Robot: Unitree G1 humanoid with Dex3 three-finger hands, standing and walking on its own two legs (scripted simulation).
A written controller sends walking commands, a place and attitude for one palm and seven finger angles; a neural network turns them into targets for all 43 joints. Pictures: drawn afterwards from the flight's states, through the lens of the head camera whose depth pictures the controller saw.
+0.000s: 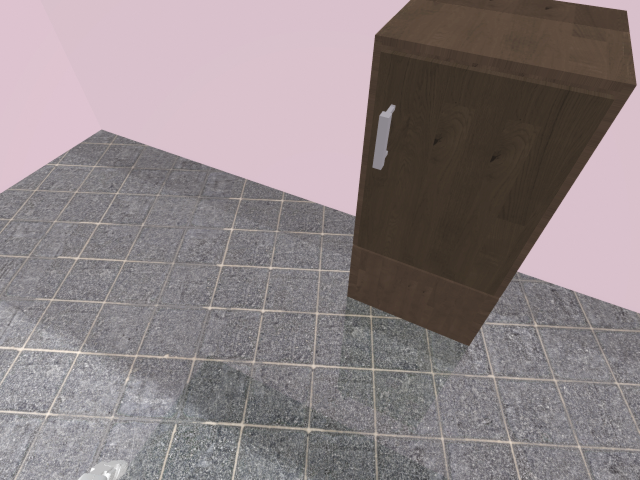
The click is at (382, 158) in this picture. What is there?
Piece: cupboard door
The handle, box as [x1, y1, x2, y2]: [372, 104, 395, 169]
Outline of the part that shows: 391,104 385,112 382,111 379,116 372,167 379,169 383,165 384,158 387,153 385,149 390,118 395,106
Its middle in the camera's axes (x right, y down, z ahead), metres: +0.14 -0.23 +0.86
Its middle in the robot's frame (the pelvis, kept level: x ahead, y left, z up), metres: +0.81 -0.10 -0.02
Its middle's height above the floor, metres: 0.75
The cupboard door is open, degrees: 0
